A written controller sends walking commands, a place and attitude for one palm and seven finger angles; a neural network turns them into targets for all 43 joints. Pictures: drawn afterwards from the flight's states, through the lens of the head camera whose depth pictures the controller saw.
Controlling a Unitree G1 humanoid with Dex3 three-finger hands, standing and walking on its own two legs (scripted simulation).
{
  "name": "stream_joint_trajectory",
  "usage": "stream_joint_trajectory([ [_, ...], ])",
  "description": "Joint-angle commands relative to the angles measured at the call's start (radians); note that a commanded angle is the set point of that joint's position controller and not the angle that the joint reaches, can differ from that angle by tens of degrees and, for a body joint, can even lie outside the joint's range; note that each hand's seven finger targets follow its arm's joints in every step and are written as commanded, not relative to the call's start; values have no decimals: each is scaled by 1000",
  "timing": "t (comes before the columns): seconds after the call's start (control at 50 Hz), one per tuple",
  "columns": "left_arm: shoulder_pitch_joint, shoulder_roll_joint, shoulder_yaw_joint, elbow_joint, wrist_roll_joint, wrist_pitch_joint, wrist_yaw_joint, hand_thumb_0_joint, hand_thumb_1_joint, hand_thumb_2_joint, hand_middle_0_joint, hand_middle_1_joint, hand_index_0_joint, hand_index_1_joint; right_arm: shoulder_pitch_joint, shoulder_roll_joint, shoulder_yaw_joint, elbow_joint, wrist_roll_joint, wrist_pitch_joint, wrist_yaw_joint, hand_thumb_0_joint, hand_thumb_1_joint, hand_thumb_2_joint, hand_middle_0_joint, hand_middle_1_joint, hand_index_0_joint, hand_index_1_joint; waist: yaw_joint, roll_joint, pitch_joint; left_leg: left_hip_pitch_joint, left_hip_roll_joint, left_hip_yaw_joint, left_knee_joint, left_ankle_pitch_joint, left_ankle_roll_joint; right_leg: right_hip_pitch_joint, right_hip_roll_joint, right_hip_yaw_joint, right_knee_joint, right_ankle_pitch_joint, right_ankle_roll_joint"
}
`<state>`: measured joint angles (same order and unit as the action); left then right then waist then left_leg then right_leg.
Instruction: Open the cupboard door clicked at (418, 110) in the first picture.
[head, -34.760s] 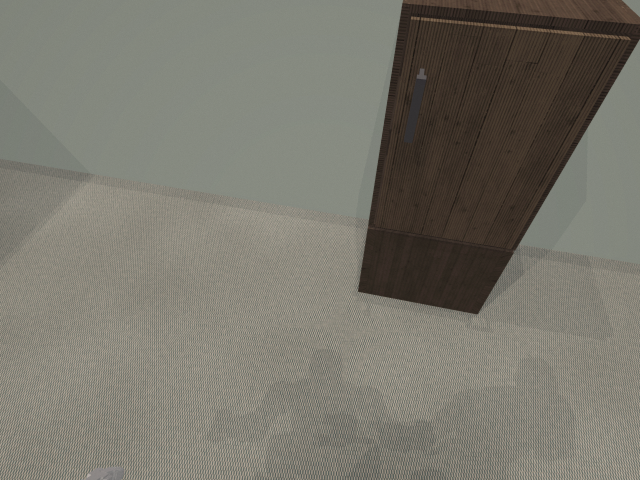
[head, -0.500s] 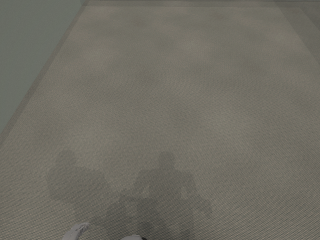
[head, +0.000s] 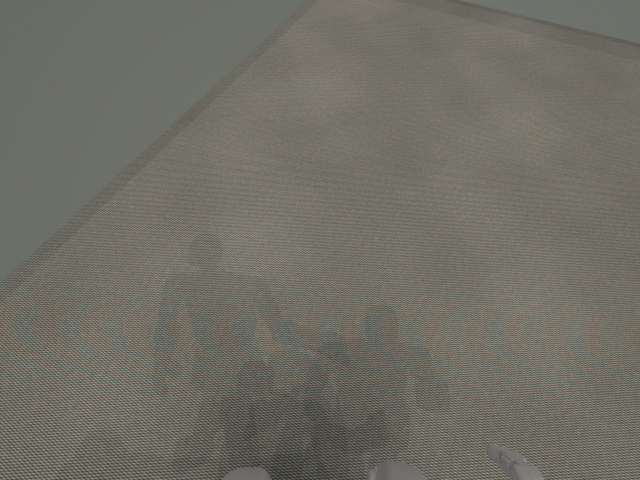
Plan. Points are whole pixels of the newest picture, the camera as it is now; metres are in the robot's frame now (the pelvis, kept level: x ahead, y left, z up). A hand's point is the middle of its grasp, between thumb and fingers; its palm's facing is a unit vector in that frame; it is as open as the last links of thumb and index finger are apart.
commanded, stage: turn to face it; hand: left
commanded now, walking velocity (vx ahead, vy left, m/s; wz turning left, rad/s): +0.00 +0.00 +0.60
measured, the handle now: out of the picture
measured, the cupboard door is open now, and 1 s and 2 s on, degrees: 42 42 42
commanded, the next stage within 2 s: none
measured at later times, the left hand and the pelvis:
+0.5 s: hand out of the picture +0.04 +0.15 -0.15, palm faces +0.32 -0.92 -0.25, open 7.3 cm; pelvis +0.03 -0.06 +0.01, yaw +19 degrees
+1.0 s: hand out of the picture +0.02 +0.15 -0.14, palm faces +0.56 -0.77 -0.30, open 7.4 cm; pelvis +0.06 -0.08 +0.01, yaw +36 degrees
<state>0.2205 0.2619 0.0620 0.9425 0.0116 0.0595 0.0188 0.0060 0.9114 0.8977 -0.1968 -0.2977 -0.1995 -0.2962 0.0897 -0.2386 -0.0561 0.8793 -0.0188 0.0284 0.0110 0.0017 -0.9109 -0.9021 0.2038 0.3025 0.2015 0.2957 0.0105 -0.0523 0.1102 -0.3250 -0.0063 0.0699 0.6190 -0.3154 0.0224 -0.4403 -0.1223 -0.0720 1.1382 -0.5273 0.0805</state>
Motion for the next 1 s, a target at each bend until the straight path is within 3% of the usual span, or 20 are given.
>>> stream_joint_trajectory([
  [0.0, -32, 58, 24, -113, 4, -29, -8, 0, 900, 900, -200, -300, -200, -300, 47, -200, -52, -46, -6, -13, -20, 0, -900, -900, 200, 300, 200, 300, -21, 198, -136, 131, 245, -244, -244, 479, 136, -76, 20, 58, -56, 83, 12],
  [0.14, 62, 54, 29, -111, 4, -51, -9, 0, 900, 900, -200, -300, -200, -300, -23, -201, -69, -68, -5, 5, -11, 0, -900, -900, 200, 300, 200, 300, 31, 205, -147, -56, 176, -294, -149, 245, 86, 251, 105, -9, -551, 233, -5],
  [0.16, 106, 97, 37, -107, 9, -63, -3, 0, 900, 900, -200, -300, -200, -300, -27, -165, -64, -75, 4, 4, -8, 0, -900, -900, 200, 300, 200, 300, 56, 95, -161, -131, 107, -251, -44, 142, 36, 360, 40, 52, -707, 296, -20],
  [0.18, 132, 197, 58, -108, 25, -77, 9, 0, 900, 900, -200, -300, -200, -300, 4, -83, -54, -93, 13, 2, -1, 0, -900, -900, 200, 300, 200, 300, 62, -232, -187, -307, -45, -94, 220, -160, -50, 469, -252, 380, -841, 373, -116],
  [0.2, 117, 229, 47, -119, 17, -73, 11, 0, 900, 900, -200, -300, -200, -300, -16, -100, -55, -103, 5, 4, 3, 0, -900, -900, 200, 300, 200, 300, 68, -269, -171, -300, -42, -101, 477, -338, -54, 361, -393, 446, -849, 483, -219],
  [0.22, 81, 179, 46, -125, 14, -74, 22, 0, 900, 900, -200, -300, -200, -300, -11, -109, -63, -88, 3, 15, 0, 0, -900, -900, 200, 300, 200, 300, 44, -275, -176, -289, -5, -150, 615, -296, -52, 310, -371, 439, -843, 494, -229],
  [0.26, -26, 106, 21, -145, 10, -72, 20, 0, 900, 900, -200, -300, -200, -300, 2, -90, -52, -49, 0, 24, 12, 0, -900, -900, 200, 300, 200, 300, -14, -169, -110, -288, 37, -121, 692, -142, -74, 269, -241, 199, -788, 591, -192],
  [0.3, -24, 90, 16, -147, 11, -77, 20, 0, 900, 900, -200, -300, -200, -300, 9, -65, -41, -35, 4, 30, 20, 0, -900, -900, 200, 300, 200, 300, -20, -163, -121, -256, 40, -79, 608, -108, -88, 291, -205, 77, -768, 698, -168],
  [0.44, 71, 149, 47, -99, 20, -76, 18, 0, 900, 900, -200, -300, -200, -300, -45, -27, -19, -47, 12, 15, 25, 0, -900, -900, 200, 300, 200, 300, 37, -152, -158, -134, 23, 37, 159, -150, -77, 430, -254, -17, -677, 889, -183],
  [0.52, 30, 152, 52, -99, 7, -68, 5, 0, 900, 900, -200, -300, -200, -300, 72, -84, -35, -29, 5, 5, 22, 0, -900, -900, 200, 300, 200, 300, -37, -64, -189, 156, 20, 43, -146, 92, -42, 259, -232, -105, -485, 722, -99],
  [0.54, 27, 111, 47, -124, 0, -62, -2, 0, 900, 900, -200, -300, -200, -300, 149, -183, -60, -18, -4, -5, 16, 0, -900, -900, 200, 300, 200, 300, -82, 164, -250, 343, 213, -208, -203, 350, 51, 44, -137, -153, -273, 413, -31],
  [0.56, -44, 47, 19, -181, -3, -57, -4, 0, 900, 900, -200, -300, -200, -300, 224, -283, -83, -9, -6, -2, 5, 0, -900, -900, 200, 300, 200, 300, -127, 402, -241, 383, 452, -512, -245, 736, 218, -172, -12, -101, -56, -180, 18],
  [0.58, -97, 76, 21, -200, 10, -42, 5, 0, 900, 900, -200, -300, -200, -300, 248, -275, -82, 8, -5, 2, -1, 0, -900, -900, 200, 300, 200, 300, -131, 244, -232, 323, 465, -477, -240, 568, 248, -182, -15, 16, 29, -154, 1],
  [0.68, -55, 54, 30, -119, 7, -31, -12, 0, 900, 900, -200, -300, -200, -300, 61, -186, -53, -39, -9, -13, -21, 0, -900, -900, 200, 300, 200, 300, -25, 190, -125, 127, 245, -274, -270, 389, 130, -110, 12, 56, -26, 97, 5],
  [0.84, 38, 49, 27, -118, 0, -51, -6, 0, 900, 900, -200, -300, -200, -300, 10, -192, -68, -58, -5, 5, -13, 0, -900, -900, 200, 300, 200, 300, 16, 210, -159, -13, 174, -328, -165, 296, 93, 238, 107, -1, -564, 220, -13],
  [0.86, 85, 86, 36, -110, 4, -61, 0, 0, 900, 900, -200, -300, -200, -300, -1, -162, -65, -66, 3, 5, -10, 0, -900, -900, 200, 300, 200, 300, 44, 129, -170, -96, 121, -300, -83, 205, 50, 359, 56, 45, -716, 289, -25],
  [0.88, 116, 177, 56, -108, 21, -72, 12, 0, 900, 900, -200, -300, -200, -300, 16, -94, -56, -85, 12, 5, -3, 0, -900, -900, 200, 300, 200, 300, 55, -168, -175, -287, -22, -153, 145, -75, -31, 475, -204, 323, -848, 316, -105],
  [0.9, 100, 216, 50, -114, 20, -69, 13, 0, 900, 900, -200, -300, -200, -300, -11, -96, -56, -98, 5, 4, 1, 0, -900, -900, 200, 300, 200, 300, 63, -266, -149, -302, -56, -97, 412, -318, -56, 372, -385, 438, -871, 439, -219],
  [0.92, 70, 169, 45, -119, 13, -74, 23, 0, 900, 900, -200, -300, -200, -300, 5, -120, -65, -79, 0, 17, -1, 0, -900, -900, 200, 300, 200, 300, 38, -281, -156, -286, -10, -158, 570, -286, -51, 310, -372, 423, -864, 465, -233],
  [0.98, -41, 90, 17, -143, 9, -76, 19, 0, 900, 900, -200, -300, -200, -300, 21, -75, -49, -32, 0, 30, 17, 0, -900, -900, 200, 300, 200, 300, -28, -148, -101, -279, 32, -107, 651, -102, -83, 285, -208, 117, -785, 644, -176],
])
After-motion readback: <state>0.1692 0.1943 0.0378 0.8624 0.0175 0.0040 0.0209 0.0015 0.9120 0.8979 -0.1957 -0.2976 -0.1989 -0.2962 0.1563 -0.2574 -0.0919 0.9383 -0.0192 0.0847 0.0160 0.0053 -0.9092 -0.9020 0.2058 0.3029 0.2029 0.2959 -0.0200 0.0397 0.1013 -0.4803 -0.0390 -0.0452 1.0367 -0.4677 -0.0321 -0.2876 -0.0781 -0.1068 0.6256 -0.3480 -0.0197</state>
